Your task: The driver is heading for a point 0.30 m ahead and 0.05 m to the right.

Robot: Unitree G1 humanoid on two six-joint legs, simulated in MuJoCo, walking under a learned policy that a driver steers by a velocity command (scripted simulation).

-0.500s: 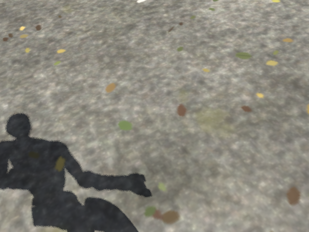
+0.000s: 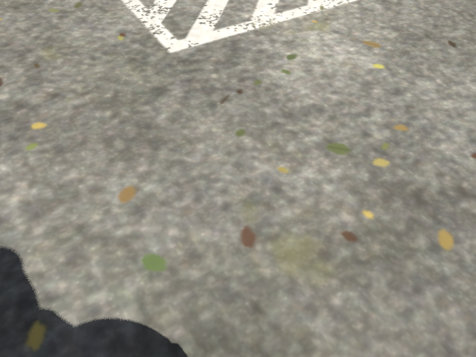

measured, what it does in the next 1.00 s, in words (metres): walks ahead: right foot, then left foot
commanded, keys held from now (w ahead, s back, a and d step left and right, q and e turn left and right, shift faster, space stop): w+shift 0.10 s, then shift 0.90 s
